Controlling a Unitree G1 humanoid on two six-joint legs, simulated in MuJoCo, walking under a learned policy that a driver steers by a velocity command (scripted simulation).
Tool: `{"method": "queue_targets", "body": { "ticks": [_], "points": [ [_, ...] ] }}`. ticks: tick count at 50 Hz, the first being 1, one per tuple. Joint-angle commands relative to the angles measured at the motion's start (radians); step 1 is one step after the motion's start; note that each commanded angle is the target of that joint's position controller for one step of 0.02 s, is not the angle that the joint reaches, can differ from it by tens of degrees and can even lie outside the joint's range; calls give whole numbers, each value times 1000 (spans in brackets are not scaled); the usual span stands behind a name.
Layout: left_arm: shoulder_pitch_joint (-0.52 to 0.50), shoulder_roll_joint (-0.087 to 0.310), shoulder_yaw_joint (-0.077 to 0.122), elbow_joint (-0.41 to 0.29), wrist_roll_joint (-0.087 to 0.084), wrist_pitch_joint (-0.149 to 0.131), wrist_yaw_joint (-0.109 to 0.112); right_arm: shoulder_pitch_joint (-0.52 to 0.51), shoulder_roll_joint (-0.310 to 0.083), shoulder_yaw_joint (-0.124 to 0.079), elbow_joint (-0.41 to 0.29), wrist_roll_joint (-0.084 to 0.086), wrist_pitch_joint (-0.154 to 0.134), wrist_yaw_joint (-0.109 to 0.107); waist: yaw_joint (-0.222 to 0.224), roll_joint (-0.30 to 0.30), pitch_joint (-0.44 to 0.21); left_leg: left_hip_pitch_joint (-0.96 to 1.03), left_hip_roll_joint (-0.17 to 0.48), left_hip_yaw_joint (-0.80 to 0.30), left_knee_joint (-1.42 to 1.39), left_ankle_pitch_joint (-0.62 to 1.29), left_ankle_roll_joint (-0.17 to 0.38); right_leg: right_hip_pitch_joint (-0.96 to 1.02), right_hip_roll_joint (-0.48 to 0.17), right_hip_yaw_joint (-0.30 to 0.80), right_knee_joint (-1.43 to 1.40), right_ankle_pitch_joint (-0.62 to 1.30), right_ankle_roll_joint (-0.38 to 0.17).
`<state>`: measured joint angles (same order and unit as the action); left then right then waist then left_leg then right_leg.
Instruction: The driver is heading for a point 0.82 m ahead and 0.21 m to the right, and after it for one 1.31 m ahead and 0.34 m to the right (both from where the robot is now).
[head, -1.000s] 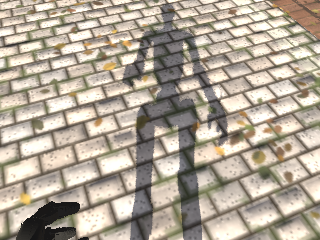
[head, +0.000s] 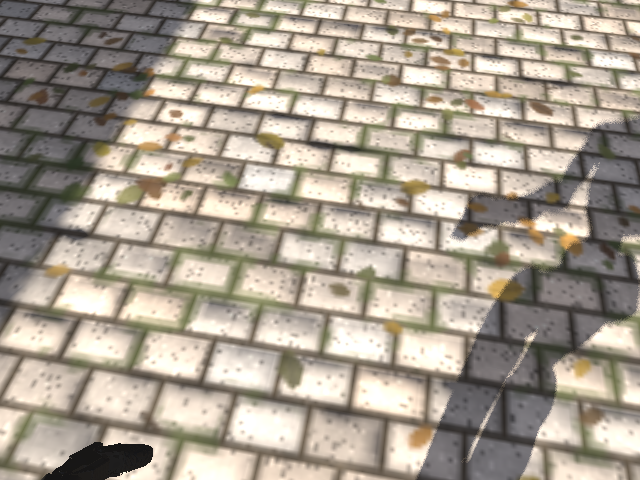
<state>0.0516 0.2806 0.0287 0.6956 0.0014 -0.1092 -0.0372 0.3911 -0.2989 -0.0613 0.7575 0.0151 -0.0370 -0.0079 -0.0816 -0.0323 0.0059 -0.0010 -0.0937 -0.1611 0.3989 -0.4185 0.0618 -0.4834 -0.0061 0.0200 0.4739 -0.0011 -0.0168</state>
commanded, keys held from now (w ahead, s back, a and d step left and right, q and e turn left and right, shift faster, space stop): w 0.30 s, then w+e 0.70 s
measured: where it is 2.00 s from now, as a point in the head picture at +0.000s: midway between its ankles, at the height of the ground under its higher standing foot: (372, 332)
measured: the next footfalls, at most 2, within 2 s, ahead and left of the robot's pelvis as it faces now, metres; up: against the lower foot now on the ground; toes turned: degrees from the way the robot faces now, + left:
right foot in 0.02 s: +0.17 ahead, -0.12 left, +0.00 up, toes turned +1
left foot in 0.52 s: +0.46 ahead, +0.13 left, +0.00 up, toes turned -4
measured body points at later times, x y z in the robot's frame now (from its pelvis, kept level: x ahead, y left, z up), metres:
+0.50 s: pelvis +0.28 +0.00 +0.00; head +0.31 +0.01 +0.45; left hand +0.25 +0.29 -0.13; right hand +0.53 -0.22 -0.06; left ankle +0.43 +0.13 -0.72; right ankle +0.13 -0.12 -0.73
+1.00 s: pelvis +0.54 -0.04 -0.01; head +0.57 -0.06 +0.44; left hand +0.82 +0.12 -0.08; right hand +0.47 -0.33 -0.14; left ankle +0.42 +0.13 -0.73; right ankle +0.64 -0.18 -0.72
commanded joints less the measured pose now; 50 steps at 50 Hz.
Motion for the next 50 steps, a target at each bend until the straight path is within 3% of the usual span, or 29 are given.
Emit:
{"method": "queue_targets", "body": {
  "ticks": [1,2,3,4,5,6,8,10,12,15,19,22,24,25,26,27,28,29,31,33,36,40,43,46,48,49,50],
  "points": [
    [231,201,73,-18,13,-22,12,-30,-109,-18,-62,-13,-2,-4,169,85,-200,-142,181,-76,335,671,66,445,-111,95,19,16,-117],
    [361,283,99,12,19,-11,14,102,-41,4,-66,0,-16,-3,158,-160,-359,-505,24,27,709,272,-23,834,-322,494,-11,-142,-282],
    [393,213,82,37,-13,-5,3,94,-71,5,-62,5,-28,-1,171,-229,-352,-685,5,-15,843,-157,-35,870,-381,737,-154,-372,-305],
    [331,157,65,30,-22,-1,7,-10,-142,-15,-75,19,-32,3,180,-120,-185,-769,66,-24,900,-96,-30,744,-357,637,-182,-485,-257],
    [263,138,56,16,-11,7,11,-89,-142,-13,-95,16,-35,4,162,-45,-91,-765,116,25,873,-13,-28,608,-317,516,-202,-438,-225],
    [220,117,46,15,-2,12,11,-135,-130,-14,-105,0,-37,6,140,-14,-11,-750,148,52,804,45,-31,485,-275,428,-237,-343,-218],
    [188,94,36,15,10,7,11,-107,-98,-15,-93,-6,-32,8,94,-53,4,-655,190,63,720,113,-41,373,-219,325,-281,-194,-204],
    [194,108,39,28,0,0,12,-95,-65,-7,-86,-8,-26,8,81,-63,0,-639,199,87,659,142,-57,338,-204,250,-310,-79,-219],
    [210,138,47,43,-5,0,18,-156,-51,0,-106,-15,-27,6,91,-43,15,-670,209,100,551,225,-76,338,-202,196,-333,17,-227],
    [241,153,50,65,-12,9,24,-254,-27,11,-125,-14,-38,14,123,-32,25,-634,195,124,346,404,-82,341,-162,102,-338,80,-195],
    [343,168,53,111,-26,29,32,-392,-23,13,-164,-5,-56,31,169,-23,51,-568,146,133,173,506,-86,368,-173,120,-307,62,-185],
    [361,180,60,125,-31,47,42,-419,-52,3,-178,-2,-69,44,148,-37,52,-540,131,108,95,441,-67,448,-213,179,-241,67,-163],
    [344,196,67,126,-29,57,48,-346,-85,-12,-159,-3,-77,42,93,-56,14,-408,112,123,57,378,-40,455,-214,193,-153,168,-140],
    [336,181,60,122,-24,58,48,-229,-123,-32,-125,-8,-78,34,32,-45,-62,-225,106,138,35,379,-12,419,-165,162,-24,251,-113],
    [318,130,41,96,-7,55,46,-64,-180,-51,-100,-26,-78,23,-45,0,-209,61,232,33,97,400,45,266,-108,127,224,122,-77],
    [445,20,7,71,-11,39,45,33,-269,-74,-80,-36,-64,17,-18,249,-378,437,489,-358,65,269,186,-105,37,23,593,-327,-4],
    [437,78,19,82,-32,29,42,48,-189,-56,-73,-24,-56,19,-33,295,-410,415,522,-545,-44,110,216,-224,24,109,750,-581,3],
    [355,155,44,64,-50,28,42,-15,-134,-37,-73,-16,-54,16,-32,214,-238,285,485,-401,-73,60,171,-291,-26,114,804,-517,1],
    [266,139,48,43,-35,38,44,-130,-75,-18,-67,-19,-55,18,18,140,-73,35,406,-188,-140,171,133,-255,-91,78,743,-383,7],
    [290,101,51,47,-33,65,42,-196,-52,-15,-57,-27,-67,20,73,166,-17,-115,366,-58,-212,261,121,-160,-127,79,692,-318,15],
    [260,66,48,22,-26,90,41,-216,-79,-29,-31,-28,-84,18,95,122,21,-170,372,61,-268,380,140,-174,-140,79,626,-239,33],
    [166,49,40,-11,-23,83,20,-203,-116,-41,-1,-27,-79,6,72,90,40,-137,342,216,-278,461,120,-167,-131,49,396,-23,29],
    [59,42,32,-49,-22,79,-1,-159,-148,-50,23,-15,-66,1,31,70,65,-89,354,278,-275,462,104,-145,-114,-3,258,34,10],
    [-7,61,37,-90,-21,83,-13,-124,-174,-61,48,3,-47,1,19,70,86,19,386,306,-233,501,82,-168,-101,-29,189,-36,-24],
    [2,84,48,-107,-17,88,-18,-126,-200,-69,54,13,-32,-1,44,89,64,72,394,334,-136,728,61,-115,-58,-75,169,-137,-59],
    [50,105,61,-103,-16,91,-17,-134,-214,-74,52,19,-24,-3,78,106,23,82,387,352,-38,902,48,-32,-19,-109,169,-188,-81],
    [175,139,84,-74,-19,94,-13,-150,-215,-73,49,24,-15,-5,155,97,-45,50,358,385,141,1011,24,136,33,-140,124,-171,-111]
  ]
}}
